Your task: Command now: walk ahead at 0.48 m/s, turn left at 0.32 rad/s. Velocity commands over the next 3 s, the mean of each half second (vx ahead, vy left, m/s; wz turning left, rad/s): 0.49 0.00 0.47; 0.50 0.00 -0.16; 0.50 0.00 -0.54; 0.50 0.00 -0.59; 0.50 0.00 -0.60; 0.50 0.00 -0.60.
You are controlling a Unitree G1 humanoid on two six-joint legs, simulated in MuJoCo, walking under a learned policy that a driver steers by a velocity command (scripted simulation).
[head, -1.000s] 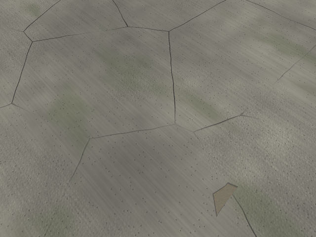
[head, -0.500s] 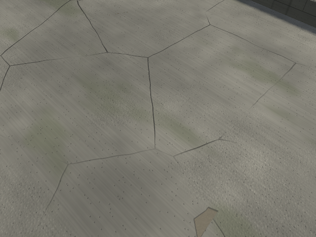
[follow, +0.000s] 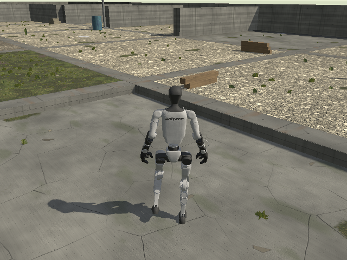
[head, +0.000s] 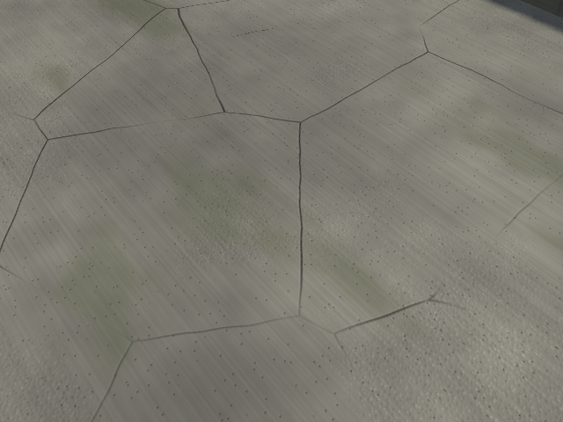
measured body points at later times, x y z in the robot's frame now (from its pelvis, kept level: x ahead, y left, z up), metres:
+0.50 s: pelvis +0.29 +0.06 -0.01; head +0.32 +0.07 +0.44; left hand +0.34 +0.36 -0.12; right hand +0.48 -0.17 -0.11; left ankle +0.32 +0.13 -0.74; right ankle +0.26 -0.12 -0.65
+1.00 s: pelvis +0.60 +0.06 -0.01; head +0.64 +0.06 +0.44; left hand +0.69 +0.35 -0.11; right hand +0.75 -0.20 -0.13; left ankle +0.48 +0.17 -0.65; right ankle +0.67 +0.00 -0.74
